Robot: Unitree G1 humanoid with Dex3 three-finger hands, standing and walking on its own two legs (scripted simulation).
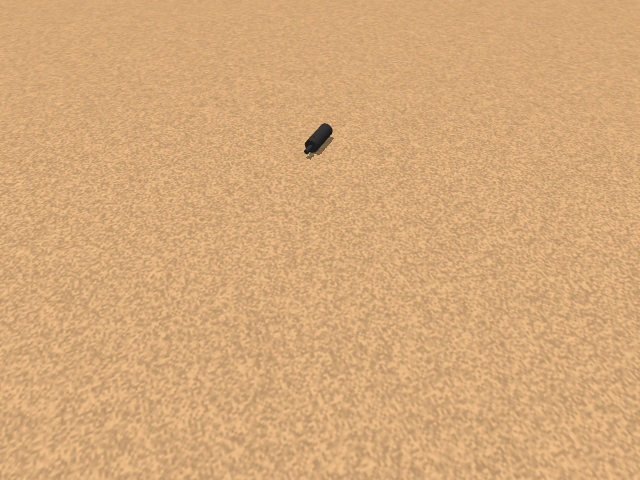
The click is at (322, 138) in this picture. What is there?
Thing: lying bottle
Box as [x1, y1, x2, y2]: [304, 123, 332, 153]
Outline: 328,124 323,123 305,142 305,153 309,151 314,152 328,137 332,131 331,127
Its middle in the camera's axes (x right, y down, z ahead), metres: +0.01 -0.52 +2.04
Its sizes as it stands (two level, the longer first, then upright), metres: 0.226 0.073 0.073
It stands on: the floor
